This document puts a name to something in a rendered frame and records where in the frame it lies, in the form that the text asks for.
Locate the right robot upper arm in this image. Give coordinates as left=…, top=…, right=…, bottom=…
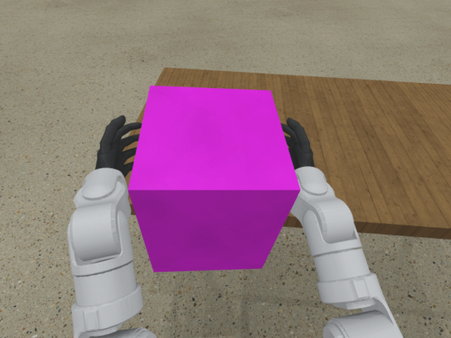
left=323, top=310, right=401, bottom=338

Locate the robot left hand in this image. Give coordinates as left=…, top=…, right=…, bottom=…
left=95, top=115, right=142, bottom=177

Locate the robot right hand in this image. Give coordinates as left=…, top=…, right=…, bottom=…
left=281, top=118, right=315, bottom=170

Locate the left robot forearm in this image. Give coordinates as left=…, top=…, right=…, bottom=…
left=67, top=168, right=143, bottom=338

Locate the table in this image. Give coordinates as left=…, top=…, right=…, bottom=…
left=123, top=68, right=451, bottom=239

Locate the carton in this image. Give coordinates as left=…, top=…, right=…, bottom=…
left=128, top=85, right=301, bottom=272

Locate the right robot forearm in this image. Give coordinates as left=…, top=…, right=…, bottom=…
left=290, top=166, right=404, bottom=338

